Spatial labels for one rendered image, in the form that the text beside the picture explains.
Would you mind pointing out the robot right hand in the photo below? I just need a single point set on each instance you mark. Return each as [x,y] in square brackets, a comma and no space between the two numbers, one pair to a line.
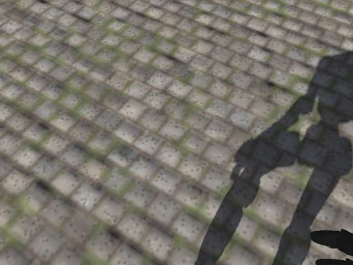
[343,240]

